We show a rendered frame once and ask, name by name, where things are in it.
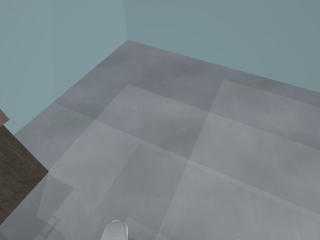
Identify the drawer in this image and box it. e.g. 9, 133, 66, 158
0, 109, 10, 127

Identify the cabinet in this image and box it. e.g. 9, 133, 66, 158
0, 125, 49, 225

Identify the robot left thigh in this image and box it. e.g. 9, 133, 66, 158
100, 221, 128, 240

